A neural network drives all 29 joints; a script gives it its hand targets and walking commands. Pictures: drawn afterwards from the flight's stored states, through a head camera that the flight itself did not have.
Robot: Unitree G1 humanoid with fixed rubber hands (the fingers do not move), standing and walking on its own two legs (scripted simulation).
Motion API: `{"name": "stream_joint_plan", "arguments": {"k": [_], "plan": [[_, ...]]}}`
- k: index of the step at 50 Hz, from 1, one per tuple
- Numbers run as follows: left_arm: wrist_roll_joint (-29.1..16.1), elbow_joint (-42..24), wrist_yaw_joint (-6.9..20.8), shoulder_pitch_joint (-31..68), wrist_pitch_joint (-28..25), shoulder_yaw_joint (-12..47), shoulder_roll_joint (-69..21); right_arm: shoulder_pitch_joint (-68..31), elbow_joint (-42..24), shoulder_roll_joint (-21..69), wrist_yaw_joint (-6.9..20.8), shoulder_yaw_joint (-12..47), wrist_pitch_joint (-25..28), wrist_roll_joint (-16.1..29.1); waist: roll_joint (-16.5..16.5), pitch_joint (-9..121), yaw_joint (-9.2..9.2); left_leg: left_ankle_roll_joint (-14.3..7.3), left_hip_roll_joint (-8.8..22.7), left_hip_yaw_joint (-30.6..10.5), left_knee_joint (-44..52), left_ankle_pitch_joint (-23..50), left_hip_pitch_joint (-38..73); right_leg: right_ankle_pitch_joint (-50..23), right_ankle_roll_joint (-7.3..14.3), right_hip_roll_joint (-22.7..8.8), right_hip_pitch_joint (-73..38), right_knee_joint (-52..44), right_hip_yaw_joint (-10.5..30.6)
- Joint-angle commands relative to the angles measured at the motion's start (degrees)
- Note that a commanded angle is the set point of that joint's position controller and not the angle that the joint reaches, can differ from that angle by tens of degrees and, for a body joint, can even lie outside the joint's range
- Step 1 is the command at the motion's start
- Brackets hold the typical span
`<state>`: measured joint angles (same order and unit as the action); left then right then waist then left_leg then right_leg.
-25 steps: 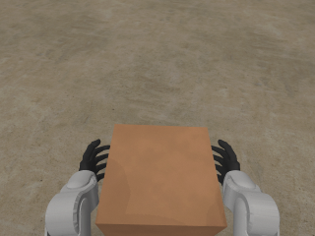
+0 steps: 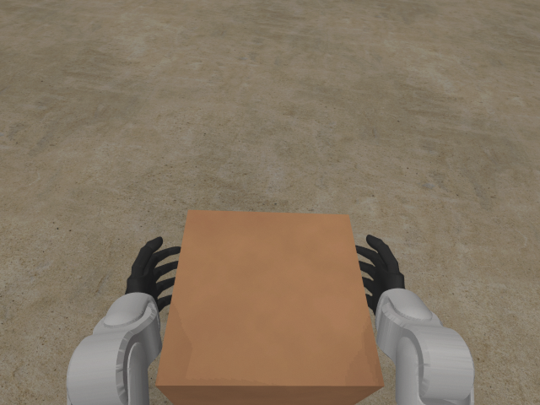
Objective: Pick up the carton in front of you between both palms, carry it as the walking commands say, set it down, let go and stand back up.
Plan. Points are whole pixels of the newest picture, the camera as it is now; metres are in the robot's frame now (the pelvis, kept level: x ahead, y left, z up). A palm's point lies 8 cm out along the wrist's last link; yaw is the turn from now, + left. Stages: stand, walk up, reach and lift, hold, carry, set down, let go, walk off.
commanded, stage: carry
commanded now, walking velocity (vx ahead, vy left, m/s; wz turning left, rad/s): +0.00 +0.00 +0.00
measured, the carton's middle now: (264, 323) +0.23 +0.00 +0.01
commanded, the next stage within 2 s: none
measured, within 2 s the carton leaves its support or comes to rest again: neither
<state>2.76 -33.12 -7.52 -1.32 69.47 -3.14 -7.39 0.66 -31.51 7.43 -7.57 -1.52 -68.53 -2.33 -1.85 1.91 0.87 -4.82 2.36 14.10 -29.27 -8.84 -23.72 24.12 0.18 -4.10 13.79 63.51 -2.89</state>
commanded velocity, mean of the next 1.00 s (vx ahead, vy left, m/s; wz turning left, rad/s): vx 0.00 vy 0.00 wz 0.00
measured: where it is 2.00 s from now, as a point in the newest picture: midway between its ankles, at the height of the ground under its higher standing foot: outside the picture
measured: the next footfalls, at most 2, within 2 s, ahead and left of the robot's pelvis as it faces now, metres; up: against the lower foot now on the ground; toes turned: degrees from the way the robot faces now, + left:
right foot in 0.34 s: +0.33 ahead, -0.12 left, +0.00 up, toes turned +10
left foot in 0.50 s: +0.20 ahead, +0.10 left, +0.00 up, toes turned +5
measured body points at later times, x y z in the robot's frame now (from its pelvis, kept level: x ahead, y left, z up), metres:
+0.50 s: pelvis +0.24 -0.02 +0.01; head +0.25 -0.04 +0.46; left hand +0.48 +0.14 +0.09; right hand +0.50 -0.16 +0.08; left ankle +0.15 +0.09 -0.73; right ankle +0.29 -0.10 -0.73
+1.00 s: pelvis +0.28 +0.00 +0.00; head +0.26 +0.00 +0.45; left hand +0.52 +0.16 +0.07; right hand +0.54 -0.14 +0.07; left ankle +0.16 +0.10 -0.73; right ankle +0.29 -0.10 -0.73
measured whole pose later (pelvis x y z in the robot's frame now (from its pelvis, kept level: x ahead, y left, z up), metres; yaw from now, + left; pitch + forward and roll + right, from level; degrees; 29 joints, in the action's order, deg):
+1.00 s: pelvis +0.28 +0.00 +0.00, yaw +4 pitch +3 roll -1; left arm 5.9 -20.2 -5.5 1.6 64.4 -2.8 -7.3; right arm -1.7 -20.0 7.3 -4.9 -3.6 -64.1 -6.3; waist 1.0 5.9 0.0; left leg 0.6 3.0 6.4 -28.4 -24.7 -6.4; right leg 15.8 1.2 -3.4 18.7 31.9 -12.1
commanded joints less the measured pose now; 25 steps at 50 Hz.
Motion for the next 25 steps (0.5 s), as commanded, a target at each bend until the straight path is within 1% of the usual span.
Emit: {"name": "stream_joint_plan", "arguments": {"k": [1, 2, 3, 5, 7, 8, 10, 13, 14, 15, 16, 17, 18, 19, 20, 21, 22, 23, 24, 25], "plan": [[-16.76, -6.82, 7.52, 21.77, -1.52, 39.41, -47.14, -19.88, -7.81, 47.78, 7.56, 36.12, 1.18, 16.51, 5.36, 16.63, -0.18, -3.18, 17.91, -20.71, 14.57, 27.33, 27.18, -5.14, 1.27, -3.15, 17.81, 5.16, 2.93], [-16.26, -6.11, 7.69, 21.33, -2.00, 39.58, -48.32, -19.94, -7.72, 48.75, 8.02, 36.48, 1.61, 16.70, 6.42, 17.00, -0.39, -1.61, 16.51, -16.87, 15.26, 28.25, 25.74, -6.74, 0.92, -2.99, 15.83, 1.68, 1.61], [-15.74, -5.52, 7.70, 20.38, -2.48, 39.82, -49.12, -19.31, -7.58, 48.95, 8.39, 36.62, 1.93, 16.87, 7.57, 17.07, -0.54, -0.91, 15.49, -14.32, 15.28, 30.48, 25.30, -7.69, 0.55, -2.31, 14.72, -1.90, 0.25], [-14.78, -4.80, 7.36, 18.39, -3.25, 39.96, -49.68, -18.14, -7.73, 48.23, 8.97, 36.64, 2.31, 17.01, 8.77, 16.41, -0.68, -0.63, 13.80, -9.96, 14.91, 35.74, 25.37, -9.08, -0.31, -0.70, 14.31, -9.21, -2.24], [-14.50, -5.71, 6.89, 18.09, -3.50, 40.25, -49.34, -17.47, -8.14, 47.03, 9.31, 36.44, 2.45, 16.97, 10.86, 15.43, -0.76, -0.78, 12.35, -6.38, 14.39, 39.62, 25.82, -11.37, -1.02, 0.38, 14.15, -16.52, -4.27], [-14.72, -6.67, 6.65, 18.54, -3.44, 40.45, -48.91, -17.30, -8.51, 46.36, 9.32, 36.27, 2.41, 16.98, 11.70, 14.84, -0.77, -0.72, 11.78, -5.00, 13.99, 40.64, 25.63, -12.84, -1.19, 0.84, 13.63, -19.96, -5.10], [-15.23, -7.90, 6.26, 19.29, -2.87, 40.76, -47.45, -16.38, -8.55, 44.59, 9.01, 35.46, 2.03, 16.46, 12.53, 13.31, -0.58, -0.93, 11.42, -3.67, 13.33, 41.08, 25.25, -15.91, -1.32, 1.46, 12.78, -26.08, -6.29], [-15.97, -8.12, 6.06, 19.80, -1.47, 40.26, -44.03, -15.18, -7.96, 41.77, 7.97, 34.08, 1.03, 14.99, 12.42, 12.30, -0.04, -0.20, 10.92, -2.90, 11.17, 36.89, 24.98, -22.04, -1.15, 2.21, 9.62, -32.21, -7.68], [-16.13, -7.78, 6.07, 19.74, -1.00, 39.79, -42.90, -15.29, -7.73, 41.04, 7.59, 33.80, 0.65, 14.50, 11.87, 11.80, -0.03, 0.28, 10.57, -2.81, 9.35, 34.36, 24.49, -23.88, -1.10, 2.37, 7.76, -34.68, -8.25], [-16.08, -7.16, 6.09, 19.36, -0.59, 39.20, -41.94, -15.83, -7.40, 40.45, 7.23, 33.59, 0.25, 14.13, 10.34, 11.03, -0.51, 1.31, 9.87, -2.16, 6.46, 31.18, 23.00, -27.86, -1.18, 2.54, 4.22, -39.47, -9.13], [-15.89, -6.59, 6.12, 19.25, -0.21, 38.51, -40.89, -16.23, -6.89, 39.73, 6.91, 33.35, -0.14, 13.73, 8.12, 10.25, -0.87, 3.07, 8.99, -1.96, 3.61, 27.34, 20.33, -33.84, -1.32, 1.85, -0.70, -45.03, -9.22], [-15.66, -5.86, 6.16, 19.33, 0.25, 37.59, -39.56, -16.45, -6.16, 38.81, 6.56, 33.20, -0.52, 13.31, 6.06, 11.27, -0.79, 5.02, 8.21, -2.84, 0.82, 20.47, 15.58, -43.46, -1.15, -2.29, -8.15, -44.12, -5.90], [-15.41, -4.80, 6.21, 19.31, 0.54, 36.81, -38.63, -16.69, -5.93, 38.01, 6.26, 33.51, -1.11, 13.41, -1.42, 14.60, -0.70, 6.89, 5.46, -3.93, -5.16, 4.89, 9.84, -67.23, 2.13, -10.70, -17.22, -38.41, 1.25], [-15.37, -3.06, 6.27, 17.91, 0.51, 36.16, -39.15, -16.18, -6.21, 38.27, 6.12, 34.27, -1.67, 14.04, -7.25, 19.03, -1.33, 7.61, 3.14, -7.24, -7.64, -12.37, 5.73, -74.02, 7.58, -15.53, -23.75, -37.31, 6.97], [-15.37, -1.92, 6.46, 16.64, 0.21, 35.45, -40.35, -17.33, -6.90, 39.23, 6.29, 35.09, -1.82, 14.66, -9.87, 19.57, -1.58, 7.38, 2.32, -8.45, -8.97, -20.22, 5.12, -71.30, 9.93, -16.72, -22.37, -40.02, 9.72], [-15.45, -1.90, 6.78, 17.17, -0.15, 35.17, -42.21, -18.91, -6.83, 41.29, 6.60, 36.06, -1.65, 15.31, -9.31, 19.80, -1.53, 6.87, 2.20, -9.77, -7.52, -23.55, 4.93, -65.32, 10.10, -16.05, -21.88, -41.83, 9.51], [-15.65, -2.20, 7.16, 18.13, -0.57, 35.26, -44.19, -20.10, -6.86, 43.49, 6.99, 36.92, -1.23, 15.74, -7.58, 19.68, -1.22, 6.43, 2.58, -10.36, -3.11, -23.45, 5.94, -59.76, 9.20, -15.06, -20.75, -42.65, 7.94], [-15.93, -2.34, 7.52, 19.04, -1.01, 35.59, -45.99, -21.02, -6.78, 45.41, 7.36, 37.45, -0.74, 16.04, -6.67, 19.79, -0.85, 6.08, 2.76, -10.09, 2.33, -18.94, 9.17, -54.45, 7.33, -13.27, -18.76, -42.82, 5.55], [-16.14, -2.66, 7.84, 19.78, -1.47, 36.00, -47.26, -21.40, -6.71, 47.02, 7.67, 37.83, -0.23, 16.26, -6.19, 20.18, -0.55, 6.20, 2.95, -9.31, 7.52, -11.80, 12.55, -48.30, 5.50, -11.31, -17.22, -42.49, 3.07], [-16.19, -3.02, 8.07, 20.17, -1.90, 36.35, -47.99, -21.49, -6.74, 47.93, 7.89, 38.06, 0.20, 16.24, -5.43, 20.34, -0.70, 6.46, 3.20, -9.03, 9.52, -6.15, 15.11, -42.71, 4.14, -9.37, -15.57, -41.91, 1.24]]}}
